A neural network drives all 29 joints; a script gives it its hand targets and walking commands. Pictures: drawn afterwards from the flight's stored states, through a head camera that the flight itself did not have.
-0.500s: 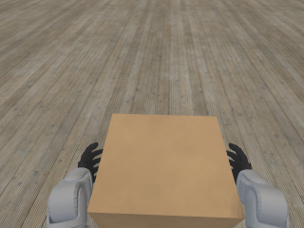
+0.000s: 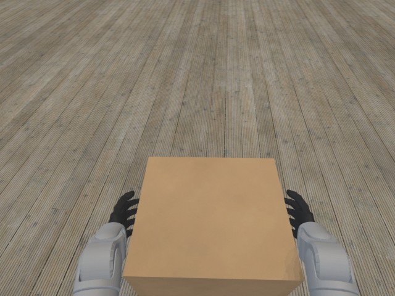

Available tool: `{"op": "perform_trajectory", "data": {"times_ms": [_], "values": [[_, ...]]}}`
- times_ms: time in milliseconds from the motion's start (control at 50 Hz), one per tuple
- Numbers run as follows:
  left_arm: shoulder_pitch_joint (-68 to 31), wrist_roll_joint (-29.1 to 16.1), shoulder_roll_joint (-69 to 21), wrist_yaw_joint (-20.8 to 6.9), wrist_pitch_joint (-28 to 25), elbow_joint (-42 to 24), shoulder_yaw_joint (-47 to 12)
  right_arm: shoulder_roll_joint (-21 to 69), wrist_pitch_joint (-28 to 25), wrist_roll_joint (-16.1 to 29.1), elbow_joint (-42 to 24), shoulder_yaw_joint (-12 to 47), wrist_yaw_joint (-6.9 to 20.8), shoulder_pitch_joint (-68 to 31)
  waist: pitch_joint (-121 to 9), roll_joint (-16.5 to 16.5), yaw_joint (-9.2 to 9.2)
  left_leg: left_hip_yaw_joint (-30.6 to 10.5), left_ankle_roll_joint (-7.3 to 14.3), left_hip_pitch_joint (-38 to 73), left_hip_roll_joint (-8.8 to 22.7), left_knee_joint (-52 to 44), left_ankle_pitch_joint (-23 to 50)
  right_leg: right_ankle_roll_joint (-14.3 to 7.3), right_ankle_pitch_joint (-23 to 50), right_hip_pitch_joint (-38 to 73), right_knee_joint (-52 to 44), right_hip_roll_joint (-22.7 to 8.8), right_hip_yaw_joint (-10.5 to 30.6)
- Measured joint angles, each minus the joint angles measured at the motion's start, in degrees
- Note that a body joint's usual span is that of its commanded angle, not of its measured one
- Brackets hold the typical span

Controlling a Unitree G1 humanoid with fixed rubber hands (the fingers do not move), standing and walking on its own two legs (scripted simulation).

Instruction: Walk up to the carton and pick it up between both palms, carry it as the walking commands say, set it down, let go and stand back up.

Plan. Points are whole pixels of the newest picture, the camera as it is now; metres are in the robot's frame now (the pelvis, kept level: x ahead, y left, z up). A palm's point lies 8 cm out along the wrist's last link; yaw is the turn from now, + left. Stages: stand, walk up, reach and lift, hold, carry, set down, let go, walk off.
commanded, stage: hold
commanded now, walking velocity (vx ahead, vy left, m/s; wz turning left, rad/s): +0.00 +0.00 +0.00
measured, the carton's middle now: (209, 238) +0.28 +0.00 -0.06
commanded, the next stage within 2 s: set down in 0.60 s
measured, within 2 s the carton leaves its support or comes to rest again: neither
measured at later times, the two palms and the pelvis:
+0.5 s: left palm (118, 224) +0.26 +0.18 +0.04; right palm (306, 218) +0.28 -0.18 +0.04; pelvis +0.01 -0.01 +0.01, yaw +3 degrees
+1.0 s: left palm (115, 231) +0.26 +0.20 +0.00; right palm (289, 221) +0.29 -0.16 -0.01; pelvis -0.01 -0.01 +0.00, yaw +1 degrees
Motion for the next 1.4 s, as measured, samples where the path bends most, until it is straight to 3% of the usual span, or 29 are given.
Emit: {"op": "perform_trajectory", "data": {"times_ms": [80,180,600,760,880,1020,1240,1400], "values": [[3.8,-2.1,1.1,2.8,-3.6,-2.8,-3.6,-2.4,-4.0,1.9,-1.5,2.7,-0.6,2.8,1.5,0.7,0.22,-1.7,-0.5,0.1,0.1,-0.8,0.3,0.1,1.1,1.5,-2.8,0.0,-1.6],[4.7,-2.6,1.3,3.5,-5.5,-2.8,-4.2,-2.6,-5.2,1.7,-2.0,3.0,-0.6,3.3,1.1,0.9,-0.32,-3.3,-0.6,0.9,-0.2,-2.5,1.3,0.1,1.7,3.1,-4.8,-0.3,-3.2],[0.5,-0.5,0.9,-0.9,-5.3,2.3,-1.0,1.1,-3.3,-1.0,-1.4,0.0,-1.1,2.6,0.6,0.0,-0.39,-4.3,-1.5,6.0,0.3,-5.3,2.0,-0.8,1.0,7.6,-5.7,0.2,-4.0],[1.4,1.7,-2.5,-2.9,-8.6,5.7,4.4,3.9,-7.5,-2.5,4.7,-2.9,0.1,2.5,0.0,0.8,1.13,-2.4,-1.2,4.9,0.9,-3.4,0.8,-0.9,1.2,6.2,-4.8,1.0,-2.1],[-2.4,4.0,-3.8,-3.5,-11.8,11.5,8.1,4.2,-11.4,-4.6,12.2,-5.7,1.3,-2.3,0.2,0.7,2.27,-1.6,-0.9,1.7,0.6,-0.3,-0.2,-0.7,0.4,2.7,-1.6,0.6,-1.4],[-8.3,7.2,-4.8,-3.9,-15.9,17.8,12.2,4.0,-15.8,-8.1,20.0,-9.6,3.1,-9.2,0.1,0.8,1.93,-1.4,-0.6,-3.7,0.1,3.1,-1.0,-0.6,-0.3,-2.7,1.7,0.1,-1.1],[-10.9,8.0,-6.0,-3.2,-22.5,20.7,13.9,2.3,-22.1,-7.7,23.6,-10.7,3.7,-12.5,-0.8,1.0,2.56,-0.3,-0.5,-15.7,0.2,8.9,-2.7,-0.6,-1.7,-15.2,7.7,-0.1,0.0],[-13.1,6.0,-4.3,-2.9,-27.0,22.6,14.5,2.2,-26.3,-6.9,25.7,-10.2,2.3,-15.4,-3.1,0.6,2.79,-0.6,-0.8,-29.1,0.4,16.1,-4.3,-1.0,-3.0,-28.3,14.4,-0.2,-0.4]]}}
